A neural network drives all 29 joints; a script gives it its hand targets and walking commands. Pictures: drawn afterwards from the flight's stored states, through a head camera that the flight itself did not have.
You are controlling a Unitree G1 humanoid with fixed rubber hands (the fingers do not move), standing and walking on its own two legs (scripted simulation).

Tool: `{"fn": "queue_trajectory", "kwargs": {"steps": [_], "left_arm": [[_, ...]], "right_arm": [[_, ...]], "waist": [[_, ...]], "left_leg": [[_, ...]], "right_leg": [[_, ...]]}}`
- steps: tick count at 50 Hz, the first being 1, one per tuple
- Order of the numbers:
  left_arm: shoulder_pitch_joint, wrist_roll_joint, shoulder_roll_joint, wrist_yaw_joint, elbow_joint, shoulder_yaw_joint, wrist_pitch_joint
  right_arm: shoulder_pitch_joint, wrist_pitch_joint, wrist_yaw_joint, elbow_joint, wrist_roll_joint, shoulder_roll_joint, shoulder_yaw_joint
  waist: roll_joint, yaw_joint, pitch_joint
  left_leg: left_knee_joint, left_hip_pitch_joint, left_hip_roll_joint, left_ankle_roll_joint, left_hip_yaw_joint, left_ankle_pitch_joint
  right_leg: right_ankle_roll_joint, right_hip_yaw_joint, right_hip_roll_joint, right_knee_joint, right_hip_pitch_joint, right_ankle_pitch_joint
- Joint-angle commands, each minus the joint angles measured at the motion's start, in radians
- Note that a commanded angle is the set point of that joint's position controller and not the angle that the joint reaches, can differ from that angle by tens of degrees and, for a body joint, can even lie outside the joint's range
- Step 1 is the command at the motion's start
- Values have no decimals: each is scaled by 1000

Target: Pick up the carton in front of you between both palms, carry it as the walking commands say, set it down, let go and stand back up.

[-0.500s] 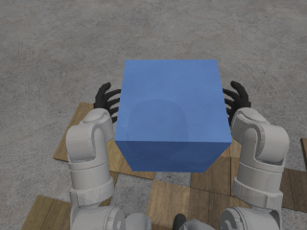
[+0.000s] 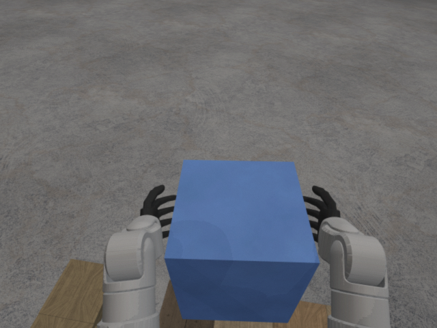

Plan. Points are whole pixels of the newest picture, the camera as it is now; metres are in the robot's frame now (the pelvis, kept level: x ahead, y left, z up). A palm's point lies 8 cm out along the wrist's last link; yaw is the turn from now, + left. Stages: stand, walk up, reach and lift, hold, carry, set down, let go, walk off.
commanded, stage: carry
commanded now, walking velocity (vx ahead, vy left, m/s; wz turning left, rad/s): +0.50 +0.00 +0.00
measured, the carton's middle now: (236, 242) +0.29 +0.00 +0.01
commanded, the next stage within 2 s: none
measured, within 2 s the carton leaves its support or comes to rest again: neither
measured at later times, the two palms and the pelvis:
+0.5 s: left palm (179, 119) +0.60 +0.14 +0.09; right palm (291, 117) +0.63 -0.15 +0.08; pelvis +0.32 -0.02 -0.03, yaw +2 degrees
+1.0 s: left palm (180, 60) +0.88 +0.17 +0.13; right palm (271, 62) +0.89 -0.13 +0.13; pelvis +0.62 +0.01 -0.02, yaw +2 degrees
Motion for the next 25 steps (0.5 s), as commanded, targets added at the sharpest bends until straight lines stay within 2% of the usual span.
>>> {"fn": "queue_trajectory", "kwargs": {"steps": [1,2,5,6,8,10,11,12,13,14,15,16,17,18,19,20,21,22,23,24,25], "left_arm": [[-409,-311,-977,-167,-239,-772,-49],[-367,-309,-979,-164,-251,-779,-57],[-266,-303,-959,-160,-271,-772,-70],[-257,-298,-946,-159,-275,-773,-71],[-253,-287,-905,-156,-285,-775,-70],[-280,-281,-859,-149,-294,-770,-69],[-307,-278,-828,-145,-287,-762,-69],[-332,-272,-790,-138,-266,-748,-67],[-348,-261,-747,-129,-238,-725,-63],[-380,-247,-700,-115,-210,-702,-57],[-422,-236,-646,-99,-182,-664,-52],[-448,-235,-606,-84,-153,-646,-49],[-472,-236,-571,-71,-130,-627,-48],[-479,-240,-555,-62,-114,-615,-45],[-471,-243,-549,-57,-85,-603,-42],[-510,-261,-553,-54,-73,-618,-46],[-538,-305,-607,-60,-77,-651,-51],[-588,-357,-683,-75,-98,-684,-54],[-654,-392,-756,-92,-118,-712,-59],[-697,-416,-811,-107,-130,-726,-65],[-712,-423,-857,-120,-126,-736,-69]], "right_arm": [[-413,-28,199,-226,403,1006,772],[-391,-34,198,-254,411,996,785],[-344,-39,190,-321,426,948,816],[-334,-41,188,-331,420,919,816],[-324,-43,187,-333,415,872,817],[-342,-44,186,-339,411,832,820],[-355,-43,182,-320,402,799,806],[-368,-39,174,-291,386,764,786],[-385,-34,163,-253,370,719,760],[-397,-29,149,-197,351,672,722],[-446,-29,132,-160,339,629,691],[-471,-28,112,-127,327,593,659],[-488,-26,94,-101,319,567,635],[-506,-25,79,-79,311,546,617],[-520,-25,66,-50,304,536,599],[-499,-24,60,-44,298,568,600],[-509,-25,53,-53,291,567,593],[-514,-28,50,-52,275,604,578],[-525,-27,53,-43,276,670,578],[-558,-31,59,-54,288,726,584],[-592,-35,69,-77,299,761,597]], "waist": [[122,-20,-226],[120,-19,-228],[113,-24,-217],[137,-29,-204],[139,-42,-172],[100,-49,-133],[95,-52,-96],[90,-51,-59],[100,-51,-9],[144,-55,26],[204,-48,31],[249,-20,-9],[264,24,-79],[220,84,-183],[99,152,-277],[-199,102,-326],[-164,76,-383],[-44,62,-355],[24,36,-296],[78,6,-263],[59,1,-246]], "left_leg": [[-222,417,309,7,-352,189],[-213,432,298,2,-333,237],[-171,509,278,17,-266,394],[-162,549,276,23,-263,411],[-173,580,282,27,-273,372],[-201,530,288,22,-286,312],[-213,487,275,19,-271,299],[-219,432,252,12,-227,344],[-229,391,227,-4,-186,412],[-250,366,217,-14,-151,504],[-185,321,195,-22,-96,711],[-89,299,186,-36,-60,885],[73,274,180,-61,-13,990],[295,221,143,-88,11,871],[615,28,76,-104,-16,548],[965,-225,-94,-120,-61,-250],[1102,-305,-49,-79,-218,-291],[1113,-337,20,-53,-269,-281],[1037,-329,74,-58,-259,-252],[922,-263,105,-72,-263,-206],[814,-226,114,-82,-249,-200]], "right_leg": [[6,8,-74,-60,-364,97],[8,-1,-71,-84,-375,102],[13,-30,-69,-127,-467,139],[5,-42,-68,-92,-534,150],[0,-47,-75,-62,-624,168],[-3,-51,-80,-71,-634,181],[-6,-61,-79,-109,-621,209],[-9,-83,-69,-190,-570,198],[-17,-107,-54,-285,-529,244],[-29,-148,-34,-361,-479,283],[-47,-190,1,-394,-369,296],[-61,-233,49,-398,-236,295],[-76,-262,85,-427,-61,272],[-94,-209,72,-485,144,288],[-149,-4,-36,-549,391,282],[-274,501,-339,-667,508,431],[-307,641,-383,-694,496,432],[-279,581,-368,-698,408,400],[-241,477,-351,-721,315,357],[-205,387,-313,-731,214,323],[-183,341,-284,-758,142,213]]}}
